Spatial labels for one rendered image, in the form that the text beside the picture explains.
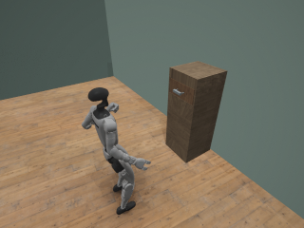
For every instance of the right robot upper arm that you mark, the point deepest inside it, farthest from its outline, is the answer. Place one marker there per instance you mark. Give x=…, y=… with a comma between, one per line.
x=110, y=129

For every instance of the robot right shin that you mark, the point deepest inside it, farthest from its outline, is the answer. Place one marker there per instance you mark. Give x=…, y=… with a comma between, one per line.
x=126, y=194

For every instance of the drawer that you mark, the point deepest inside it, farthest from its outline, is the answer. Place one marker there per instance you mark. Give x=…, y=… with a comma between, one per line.
x=188, y=94

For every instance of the left robot upper arm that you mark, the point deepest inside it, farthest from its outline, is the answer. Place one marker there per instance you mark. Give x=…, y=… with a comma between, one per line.
x=86, y=124

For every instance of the right robot forearm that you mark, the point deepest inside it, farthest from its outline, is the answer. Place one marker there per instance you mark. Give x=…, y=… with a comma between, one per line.
x=120, y=155

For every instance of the handle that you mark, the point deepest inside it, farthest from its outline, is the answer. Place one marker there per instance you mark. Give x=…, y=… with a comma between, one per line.
x=177, y=92

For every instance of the robot right thigh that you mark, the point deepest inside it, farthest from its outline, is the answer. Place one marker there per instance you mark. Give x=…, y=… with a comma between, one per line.
x=126, y=171

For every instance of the cabinet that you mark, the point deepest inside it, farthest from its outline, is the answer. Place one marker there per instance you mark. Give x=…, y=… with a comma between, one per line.
x=190, y=127

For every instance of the robot left hand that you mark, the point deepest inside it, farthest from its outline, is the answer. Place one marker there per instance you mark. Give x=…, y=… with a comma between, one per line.
x=113, y=107

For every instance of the robot right hand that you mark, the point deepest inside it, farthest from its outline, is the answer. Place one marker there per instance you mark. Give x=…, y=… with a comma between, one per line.
x=140, y=163

